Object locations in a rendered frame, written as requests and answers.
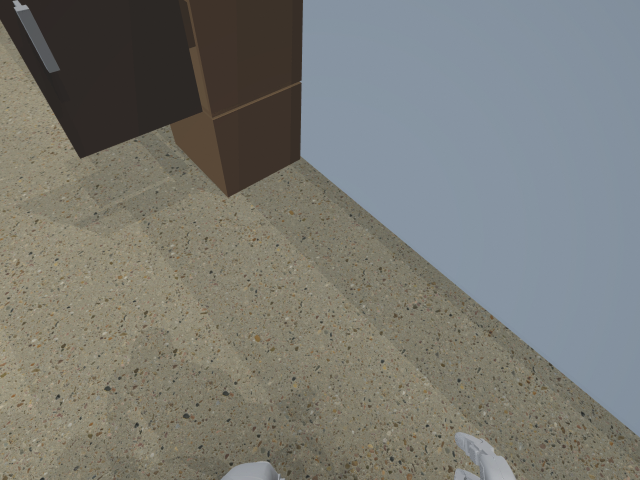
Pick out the cupboard door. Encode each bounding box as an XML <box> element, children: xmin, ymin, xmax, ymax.
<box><xmin>0</xmin><ymin>0</ymin><xmax>203</xmax><ymax>159</ymax></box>

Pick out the right robot hand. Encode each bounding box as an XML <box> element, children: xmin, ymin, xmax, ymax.
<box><xmin>454</xmin><ymin>432</ymin><xmax>516</xmax><ymax>480</ymax></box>

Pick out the handle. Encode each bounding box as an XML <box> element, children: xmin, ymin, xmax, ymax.
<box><xmin>13</xmin><ymin>0</ymin><xmax>60</xmax><ymax>73</ymax></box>

